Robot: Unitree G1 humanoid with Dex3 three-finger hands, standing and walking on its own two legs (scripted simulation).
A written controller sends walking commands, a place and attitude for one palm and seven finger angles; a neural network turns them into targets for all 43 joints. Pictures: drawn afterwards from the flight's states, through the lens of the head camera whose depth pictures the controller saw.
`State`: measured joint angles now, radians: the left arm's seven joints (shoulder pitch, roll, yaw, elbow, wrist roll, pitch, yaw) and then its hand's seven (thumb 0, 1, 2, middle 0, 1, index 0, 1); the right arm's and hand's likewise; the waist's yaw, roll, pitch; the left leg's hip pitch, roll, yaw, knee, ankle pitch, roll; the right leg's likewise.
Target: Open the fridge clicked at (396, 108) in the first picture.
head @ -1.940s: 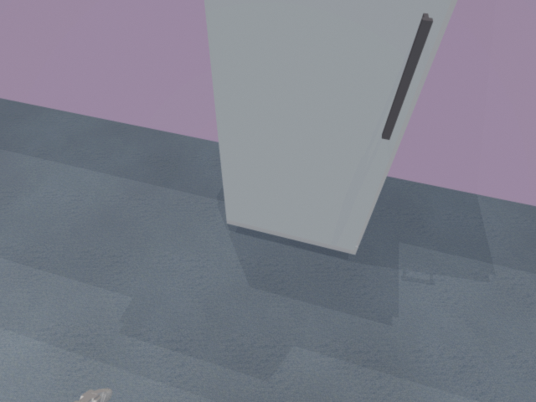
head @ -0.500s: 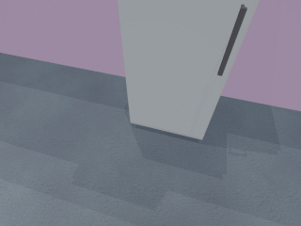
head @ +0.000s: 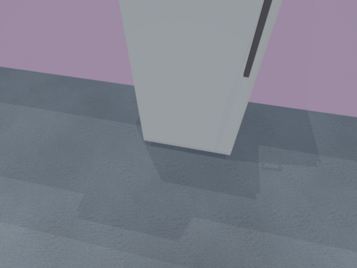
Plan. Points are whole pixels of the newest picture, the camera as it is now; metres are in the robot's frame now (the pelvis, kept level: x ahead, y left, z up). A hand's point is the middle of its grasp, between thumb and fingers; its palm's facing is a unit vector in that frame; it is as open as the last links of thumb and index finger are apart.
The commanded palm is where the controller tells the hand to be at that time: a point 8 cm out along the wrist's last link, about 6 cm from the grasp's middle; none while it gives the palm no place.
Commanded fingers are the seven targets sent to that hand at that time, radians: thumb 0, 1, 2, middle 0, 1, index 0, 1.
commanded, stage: turn to face it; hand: right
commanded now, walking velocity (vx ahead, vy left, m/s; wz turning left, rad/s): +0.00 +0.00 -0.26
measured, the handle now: (256, 37) +0.88 -0.24 +0.10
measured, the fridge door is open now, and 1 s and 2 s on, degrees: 0 0 0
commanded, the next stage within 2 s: take the last steps up to it in 0.18 s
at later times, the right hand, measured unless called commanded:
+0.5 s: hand out of the picture -0.05 -0.17 -0.16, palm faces +0.20 +0.95 -0.23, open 7.4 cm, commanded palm none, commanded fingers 0.00 -0.90 -0.90 0.20 0.30 0.20 0.30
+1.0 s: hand out of the picture +0.09 -0.26 -0.18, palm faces +0.16 +0.98 -0.14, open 7.4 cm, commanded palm none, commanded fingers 0.00 -0.90 -0.90 0.20 0.30 0.20 0.30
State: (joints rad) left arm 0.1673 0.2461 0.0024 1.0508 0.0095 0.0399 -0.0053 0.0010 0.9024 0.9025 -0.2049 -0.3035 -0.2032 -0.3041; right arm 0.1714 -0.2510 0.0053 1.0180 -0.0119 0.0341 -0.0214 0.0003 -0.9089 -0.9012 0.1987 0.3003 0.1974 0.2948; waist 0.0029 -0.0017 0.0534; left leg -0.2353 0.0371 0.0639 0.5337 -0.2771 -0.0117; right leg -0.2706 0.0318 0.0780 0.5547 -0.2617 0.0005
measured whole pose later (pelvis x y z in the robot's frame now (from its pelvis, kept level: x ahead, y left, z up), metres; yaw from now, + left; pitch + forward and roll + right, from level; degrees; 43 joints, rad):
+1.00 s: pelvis +0.10 -0.08 +0.01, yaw -6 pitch -1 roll +2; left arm 0.41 0.12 0.03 1.13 0.01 -0.07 0.04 -0.01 0.93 0.90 -0.21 -0.30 -0.20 -0.30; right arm 0.29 -0.21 -0.07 1.07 -0.03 0.01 0.01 0.00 -0.92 -0.90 0.19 0.30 0.19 0.29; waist 0.00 0.06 0.01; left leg -0.61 0.10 0.05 1.13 -0.17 -0.03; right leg -0.01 -0.02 -0.19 0.34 -0.31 -0.04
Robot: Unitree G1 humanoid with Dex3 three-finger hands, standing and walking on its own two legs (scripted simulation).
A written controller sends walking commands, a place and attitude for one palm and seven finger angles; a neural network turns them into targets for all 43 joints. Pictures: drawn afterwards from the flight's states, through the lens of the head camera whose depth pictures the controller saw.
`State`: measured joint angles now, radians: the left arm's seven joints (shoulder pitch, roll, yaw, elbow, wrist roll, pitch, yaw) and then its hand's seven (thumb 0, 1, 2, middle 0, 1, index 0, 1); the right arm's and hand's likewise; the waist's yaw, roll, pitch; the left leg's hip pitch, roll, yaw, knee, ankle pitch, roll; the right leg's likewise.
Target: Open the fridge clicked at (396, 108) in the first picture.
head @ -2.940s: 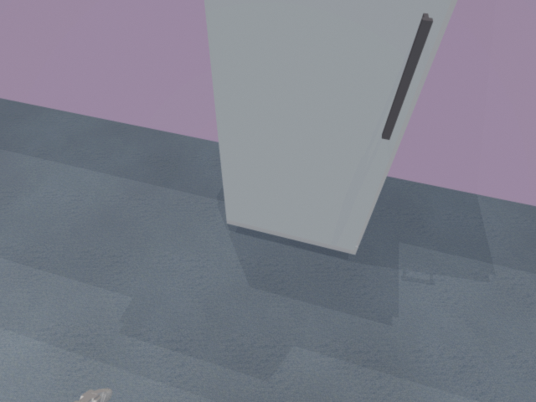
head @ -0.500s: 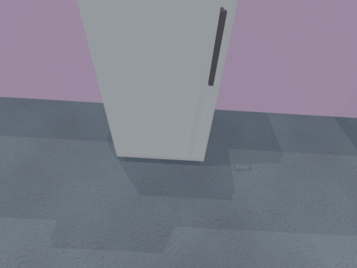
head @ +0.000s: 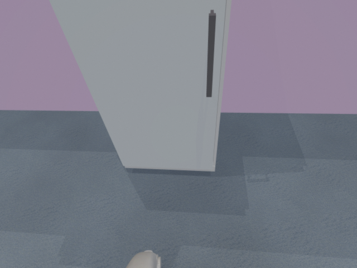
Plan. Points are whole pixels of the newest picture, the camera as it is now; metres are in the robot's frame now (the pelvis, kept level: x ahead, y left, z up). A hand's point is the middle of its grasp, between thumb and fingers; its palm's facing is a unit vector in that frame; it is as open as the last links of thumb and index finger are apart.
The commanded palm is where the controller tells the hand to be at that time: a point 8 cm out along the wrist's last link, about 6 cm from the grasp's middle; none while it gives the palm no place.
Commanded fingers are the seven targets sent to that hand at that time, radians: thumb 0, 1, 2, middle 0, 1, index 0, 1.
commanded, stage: take the last steps up to it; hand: right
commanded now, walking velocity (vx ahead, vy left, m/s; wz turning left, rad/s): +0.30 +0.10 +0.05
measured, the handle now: (210, 58) +0.79 -0.07 +0.08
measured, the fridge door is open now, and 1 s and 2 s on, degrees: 0 0 0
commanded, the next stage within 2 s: come to a stop and stand still in 0.54 s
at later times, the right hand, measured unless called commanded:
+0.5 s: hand (237, 234) +0.26 -0.13 -0.18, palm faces +0.01 +0.98 -0.21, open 7.1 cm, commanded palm none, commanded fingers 0.00 -0.90 -0.90 0.20 0.30 0.20 0.30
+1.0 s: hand (232, 208) +0.34 -0.13 -0.18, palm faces +0.02 +0.98 -0.21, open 7.4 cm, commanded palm none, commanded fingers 0.00 -0.90 -0.90 0.20 0.30 0.20 0.30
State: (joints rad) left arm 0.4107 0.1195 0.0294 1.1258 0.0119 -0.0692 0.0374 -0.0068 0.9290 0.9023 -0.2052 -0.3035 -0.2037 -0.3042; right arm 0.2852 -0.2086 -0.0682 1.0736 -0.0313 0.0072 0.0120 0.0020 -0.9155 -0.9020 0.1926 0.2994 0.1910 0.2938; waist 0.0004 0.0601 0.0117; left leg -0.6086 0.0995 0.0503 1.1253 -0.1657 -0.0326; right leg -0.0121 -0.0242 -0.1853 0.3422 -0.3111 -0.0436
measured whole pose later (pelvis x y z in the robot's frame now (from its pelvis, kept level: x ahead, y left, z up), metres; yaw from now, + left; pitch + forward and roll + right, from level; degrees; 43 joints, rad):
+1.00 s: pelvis +0.30 +0.06 -0.01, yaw +2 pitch -2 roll +1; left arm 0.16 0.16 0.06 1.04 0.02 0.02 0.04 -0.01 0.92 0.90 -0.21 -0.30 -0.21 -0.30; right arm 0.21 -0.18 -0.06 1.01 -0.02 0.05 -0.02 0.00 -0.91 -0.90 0.20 0.30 0.19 0.29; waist 0.00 0.00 0.12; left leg -0.40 0.05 0.05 0.84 -0.40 -0.03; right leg -0.26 -0.10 -0.16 0.51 -0.22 0.00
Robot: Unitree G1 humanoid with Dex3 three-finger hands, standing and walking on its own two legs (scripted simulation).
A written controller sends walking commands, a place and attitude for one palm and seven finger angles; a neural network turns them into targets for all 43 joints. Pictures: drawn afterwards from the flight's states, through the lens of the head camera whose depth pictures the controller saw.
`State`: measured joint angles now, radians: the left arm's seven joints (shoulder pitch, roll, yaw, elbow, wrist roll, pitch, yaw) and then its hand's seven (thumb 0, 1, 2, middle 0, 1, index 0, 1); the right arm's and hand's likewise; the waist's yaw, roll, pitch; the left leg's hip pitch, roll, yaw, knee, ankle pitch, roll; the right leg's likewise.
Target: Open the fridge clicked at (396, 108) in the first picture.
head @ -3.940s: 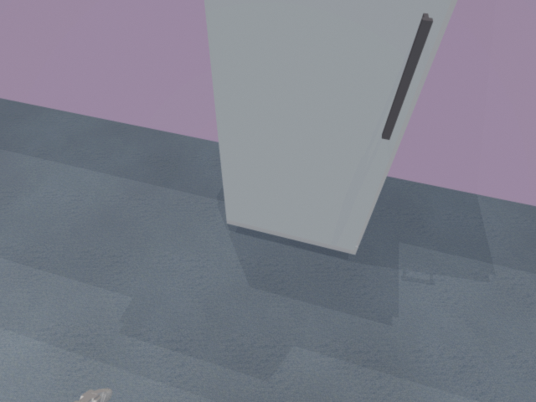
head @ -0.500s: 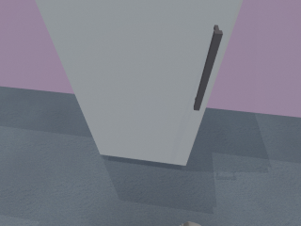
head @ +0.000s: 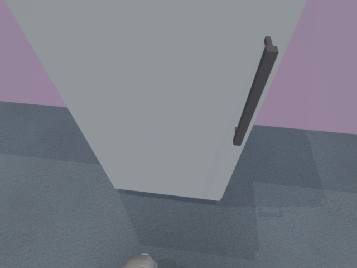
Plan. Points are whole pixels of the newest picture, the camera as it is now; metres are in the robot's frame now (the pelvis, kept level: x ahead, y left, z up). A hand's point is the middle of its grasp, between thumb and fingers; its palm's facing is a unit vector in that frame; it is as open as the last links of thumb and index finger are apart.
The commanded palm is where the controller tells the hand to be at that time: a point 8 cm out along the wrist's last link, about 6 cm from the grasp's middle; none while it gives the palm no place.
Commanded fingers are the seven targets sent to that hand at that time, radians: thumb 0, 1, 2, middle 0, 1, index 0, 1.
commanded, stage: come to a stop and stand still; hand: right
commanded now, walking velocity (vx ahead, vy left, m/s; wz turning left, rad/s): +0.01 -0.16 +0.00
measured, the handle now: (249, 100) +0.49 -0.15 +0.09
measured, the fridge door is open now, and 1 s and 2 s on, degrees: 0 0 0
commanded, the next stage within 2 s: look again from close up in 1.32 s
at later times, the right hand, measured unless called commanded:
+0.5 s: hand out of the picture -0.03 -0.18 -0.16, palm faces +0.13 +0.96 -0.24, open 7.3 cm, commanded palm none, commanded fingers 0.00 -0.90 -0.90 0.20 0.30 0.20 0.30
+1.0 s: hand out of the picture +0.03 -0.19 -0.18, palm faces +0.00 +0.98 -0.19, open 7.4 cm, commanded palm none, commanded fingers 0.00 -0.90 -0.90 0.20 0.30 0.20 0.30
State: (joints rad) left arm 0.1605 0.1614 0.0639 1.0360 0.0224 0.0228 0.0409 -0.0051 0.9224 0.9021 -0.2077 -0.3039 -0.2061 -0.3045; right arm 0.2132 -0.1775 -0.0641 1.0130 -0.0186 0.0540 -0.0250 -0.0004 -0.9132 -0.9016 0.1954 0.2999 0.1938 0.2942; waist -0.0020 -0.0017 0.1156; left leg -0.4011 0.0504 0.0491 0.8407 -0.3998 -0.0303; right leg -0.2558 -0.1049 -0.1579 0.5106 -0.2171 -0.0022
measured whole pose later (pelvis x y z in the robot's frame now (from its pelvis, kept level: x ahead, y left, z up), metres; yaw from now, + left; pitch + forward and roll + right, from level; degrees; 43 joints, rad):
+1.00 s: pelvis -0.02 -0.01 +0.00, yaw +0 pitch +1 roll +0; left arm 0.35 0.14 0.04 1.14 0.01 0.00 0.05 0.00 0.90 0.90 -0.21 -0.30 -0.21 -0.30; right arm 0.18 -0.17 -0.04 1.07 -0.01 0.00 -0.01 0.00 -0.91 -0.90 0.19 0.30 0.19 0.29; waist 0.04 0.00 0.06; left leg -0.24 0.02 0.06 0.49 -0.24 -0.01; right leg -0.16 -0.05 -0.07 0.51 -0.35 0.02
